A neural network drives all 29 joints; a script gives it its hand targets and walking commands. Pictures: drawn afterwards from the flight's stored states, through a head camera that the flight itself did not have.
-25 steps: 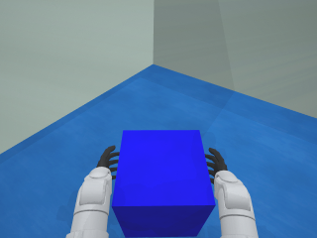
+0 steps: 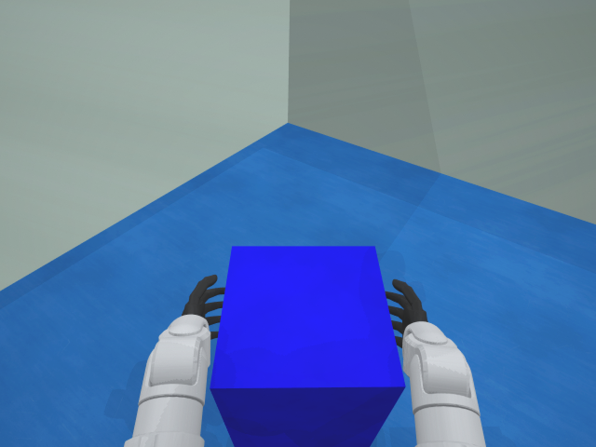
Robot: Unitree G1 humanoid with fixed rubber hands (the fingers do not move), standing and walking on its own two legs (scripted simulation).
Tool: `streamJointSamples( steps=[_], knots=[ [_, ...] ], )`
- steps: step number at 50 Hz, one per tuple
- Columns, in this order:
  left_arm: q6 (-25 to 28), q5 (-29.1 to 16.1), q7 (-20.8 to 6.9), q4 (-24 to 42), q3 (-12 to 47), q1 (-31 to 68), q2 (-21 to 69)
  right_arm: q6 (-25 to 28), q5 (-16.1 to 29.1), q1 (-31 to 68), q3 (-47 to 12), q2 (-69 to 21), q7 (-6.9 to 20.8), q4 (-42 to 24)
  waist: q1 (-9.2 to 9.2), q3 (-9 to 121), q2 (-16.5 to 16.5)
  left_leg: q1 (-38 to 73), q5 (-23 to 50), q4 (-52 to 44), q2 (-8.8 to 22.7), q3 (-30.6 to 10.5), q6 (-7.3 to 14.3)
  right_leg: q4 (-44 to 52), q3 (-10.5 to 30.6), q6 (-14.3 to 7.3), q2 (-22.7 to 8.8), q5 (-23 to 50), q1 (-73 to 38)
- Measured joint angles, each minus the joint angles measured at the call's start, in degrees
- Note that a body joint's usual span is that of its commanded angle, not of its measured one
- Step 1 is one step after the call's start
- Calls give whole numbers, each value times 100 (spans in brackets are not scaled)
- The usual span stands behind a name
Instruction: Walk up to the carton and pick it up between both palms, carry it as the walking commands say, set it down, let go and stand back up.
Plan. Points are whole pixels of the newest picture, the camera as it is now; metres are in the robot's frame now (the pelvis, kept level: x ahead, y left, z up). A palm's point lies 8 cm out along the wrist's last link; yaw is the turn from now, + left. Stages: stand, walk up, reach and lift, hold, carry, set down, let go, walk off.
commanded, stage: hold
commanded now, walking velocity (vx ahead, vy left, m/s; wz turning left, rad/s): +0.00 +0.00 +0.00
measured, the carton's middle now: (303, 350) +0.29 +0.00 -0.02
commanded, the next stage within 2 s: carry in 0.62 s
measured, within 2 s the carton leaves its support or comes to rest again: neither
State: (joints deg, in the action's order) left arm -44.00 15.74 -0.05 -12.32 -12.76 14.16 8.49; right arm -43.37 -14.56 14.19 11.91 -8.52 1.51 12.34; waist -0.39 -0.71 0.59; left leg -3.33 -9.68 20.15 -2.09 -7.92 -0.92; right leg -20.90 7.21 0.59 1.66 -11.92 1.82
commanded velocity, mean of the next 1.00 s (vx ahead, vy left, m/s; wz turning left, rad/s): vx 0.00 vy -0.08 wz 0.00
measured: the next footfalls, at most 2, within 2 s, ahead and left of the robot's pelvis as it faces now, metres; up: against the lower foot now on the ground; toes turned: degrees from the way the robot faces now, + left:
right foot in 1.44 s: +0.02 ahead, -0.24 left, +0.00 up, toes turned -6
left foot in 1.70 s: -0.02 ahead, -0.05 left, +0.00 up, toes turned +12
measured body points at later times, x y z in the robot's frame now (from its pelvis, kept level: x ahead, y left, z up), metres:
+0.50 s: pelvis +0.00 +0.00 +0.00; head -0.04 +0.00 +0.45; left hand +0.30 +0.15 +0.04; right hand +0.30 -0.15 +0.04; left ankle +0.03 +0.13 -0.75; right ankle +0.01 -0.13 -0.75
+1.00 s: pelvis -0.01 -0.05 -0.03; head -0.02 -0.04 +0.42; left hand +0.29 +0.10 +0.06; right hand +0.27 -0.21 +0.06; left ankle +0.02 +0.12 -0.75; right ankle +0.00 -0.13 -0.75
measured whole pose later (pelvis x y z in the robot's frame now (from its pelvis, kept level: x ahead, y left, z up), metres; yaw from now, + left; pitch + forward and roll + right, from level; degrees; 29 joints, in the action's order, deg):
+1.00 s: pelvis -0.01 -0.05 -0.03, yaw -1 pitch +4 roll -1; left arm -58.0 5.1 6.2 17.0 -5.8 7.5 7.5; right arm -57.5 -4.2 6.7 5.6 -7.4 -4.9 -17.9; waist -1.0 7.0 -0.7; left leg -26.8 -17.9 40.1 4.7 -3.3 -4.6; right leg -39.7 -0.4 -3.2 4.6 -19.0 25.2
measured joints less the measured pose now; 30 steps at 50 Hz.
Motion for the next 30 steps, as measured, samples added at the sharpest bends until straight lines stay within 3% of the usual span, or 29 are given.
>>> streamJointSamples(
  steps=[30],
  knots=[
    [-18,-11,7,44,64,-49,-9,-8,-11,-84,-54,18,10,-72,21,15,-14,16,-17,-7,7,33,8,10,-9,-3,-2,-10,-12]
  ],
)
